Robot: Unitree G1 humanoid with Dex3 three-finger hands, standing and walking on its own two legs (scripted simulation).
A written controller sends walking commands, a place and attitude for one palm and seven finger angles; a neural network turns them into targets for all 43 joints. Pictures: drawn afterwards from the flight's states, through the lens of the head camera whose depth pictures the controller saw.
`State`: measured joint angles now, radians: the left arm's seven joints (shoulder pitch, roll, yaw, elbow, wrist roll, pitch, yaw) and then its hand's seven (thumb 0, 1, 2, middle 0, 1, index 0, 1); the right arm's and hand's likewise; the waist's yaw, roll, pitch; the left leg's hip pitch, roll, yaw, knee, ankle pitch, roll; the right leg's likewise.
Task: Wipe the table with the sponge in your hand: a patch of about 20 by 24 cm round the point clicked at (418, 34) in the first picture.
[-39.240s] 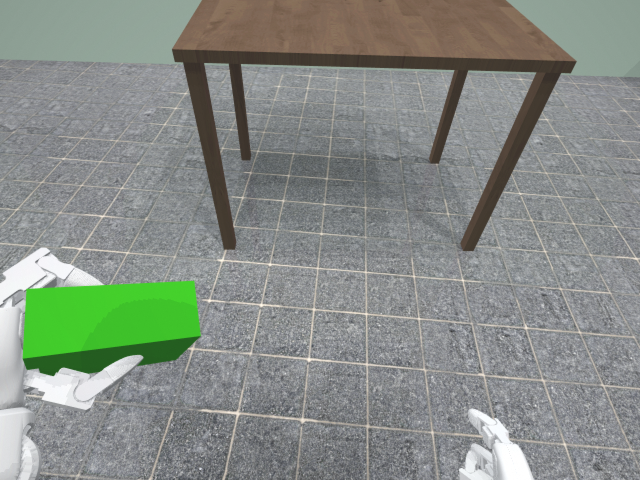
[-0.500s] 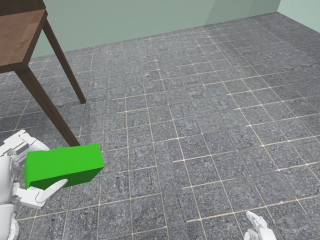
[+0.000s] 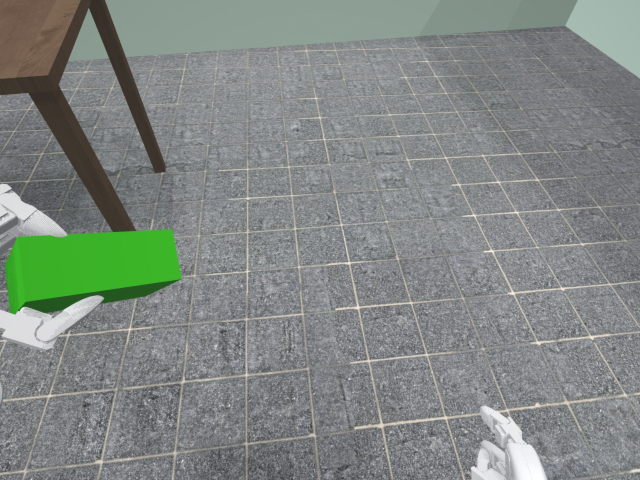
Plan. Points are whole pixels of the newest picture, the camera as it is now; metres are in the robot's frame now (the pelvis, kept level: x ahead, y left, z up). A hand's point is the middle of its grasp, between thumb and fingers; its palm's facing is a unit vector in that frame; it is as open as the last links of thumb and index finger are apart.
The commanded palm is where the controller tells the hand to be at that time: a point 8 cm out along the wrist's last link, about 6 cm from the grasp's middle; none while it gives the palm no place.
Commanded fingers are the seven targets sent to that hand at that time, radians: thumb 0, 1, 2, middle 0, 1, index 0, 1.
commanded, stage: come to a stop and stand still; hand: left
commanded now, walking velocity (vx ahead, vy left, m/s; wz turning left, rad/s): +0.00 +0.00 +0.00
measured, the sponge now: (117, 269) +0.28 +0.26 +0.13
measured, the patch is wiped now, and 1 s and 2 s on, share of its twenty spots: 0.60 0.60 0.60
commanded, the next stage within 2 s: step back with the hand held close in 1.26 s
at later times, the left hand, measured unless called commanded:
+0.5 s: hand (37, 257) +0.26 +0.31 +0.17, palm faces +0.39 -0.88 -0.28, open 9.3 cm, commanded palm +0.20 +0.34 +0.17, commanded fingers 0.00 0.10 1.30 -1.20 -1.60 -1.20 -1.60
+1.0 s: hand (68, 291) +0.24 +0.28 +0.15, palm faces +0.36 -0.87 -0.34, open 9.3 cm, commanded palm +0.19 +0.31 +0.17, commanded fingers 0.00 0.10 1.30 -1.20 -1.60 -1.20 -1.60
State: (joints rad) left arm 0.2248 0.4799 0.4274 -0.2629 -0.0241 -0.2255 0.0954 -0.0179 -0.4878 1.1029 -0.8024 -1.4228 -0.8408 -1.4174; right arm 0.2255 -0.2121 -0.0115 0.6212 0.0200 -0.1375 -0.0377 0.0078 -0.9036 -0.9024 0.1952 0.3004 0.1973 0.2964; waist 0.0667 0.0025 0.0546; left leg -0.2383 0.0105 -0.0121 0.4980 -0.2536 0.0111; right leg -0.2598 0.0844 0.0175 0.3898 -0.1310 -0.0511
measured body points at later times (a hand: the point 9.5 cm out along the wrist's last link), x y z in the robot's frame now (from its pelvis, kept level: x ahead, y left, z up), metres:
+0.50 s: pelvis +0.02 +0.07 +0.00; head +0.04 +0.10 +0.45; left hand +0.23 +0.35 +0.19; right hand +0.21 -0.13 -0.06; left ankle +0.00 +0.12 -0.74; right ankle +0.03 -0.06 -0.74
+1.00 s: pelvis +0.01 +0.04 +0.00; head +0.01 +0.05 +0.45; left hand +0.21 +0.32 +0.17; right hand +0.17 -0.20 -0.07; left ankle +0.00 +0.12 -0.74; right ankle +0.03 -0.07 -0.74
